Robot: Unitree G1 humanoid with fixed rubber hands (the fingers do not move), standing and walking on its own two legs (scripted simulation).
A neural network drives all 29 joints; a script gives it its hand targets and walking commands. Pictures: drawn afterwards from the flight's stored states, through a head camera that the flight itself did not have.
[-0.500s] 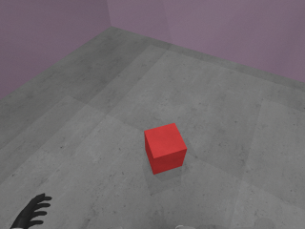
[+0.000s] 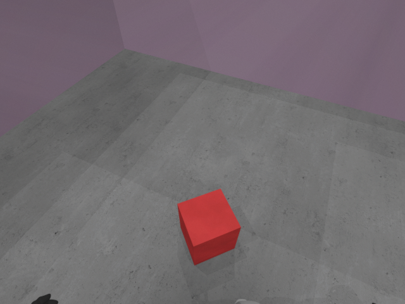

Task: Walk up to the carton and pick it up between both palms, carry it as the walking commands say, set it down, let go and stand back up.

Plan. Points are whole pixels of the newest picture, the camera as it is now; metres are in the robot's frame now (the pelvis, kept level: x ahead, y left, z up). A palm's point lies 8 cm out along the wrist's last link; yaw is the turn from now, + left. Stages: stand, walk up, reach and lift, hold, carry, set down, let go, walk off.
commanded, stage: walk up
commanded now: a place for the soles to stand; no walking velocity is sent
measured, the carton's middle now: (207, 227) +0.54 -0.02 -0.62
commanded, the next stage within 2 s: none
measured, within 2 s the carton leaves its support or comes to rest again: neither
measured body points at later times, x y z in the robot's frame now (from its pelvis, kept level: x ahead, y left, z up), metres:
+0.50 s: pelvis +0.03 +0.01 +0.02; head +0.04 +0.02 +0.47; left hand +0.17 +0.34 -0.08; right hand +0.15 -0.32 -0.08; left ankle +0.03 +0.16 -0.71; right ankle +0.05 -0.11 -0.71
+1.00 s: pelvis +0.06 -0.12 +0.01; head +0.08 -0.10 +0.45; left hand +0.13 +0.23 -0.09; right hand +0.16 -0.49 -0.06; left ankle +0.07 +0.03 -0.66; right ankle +0.11 -0.23 -0.71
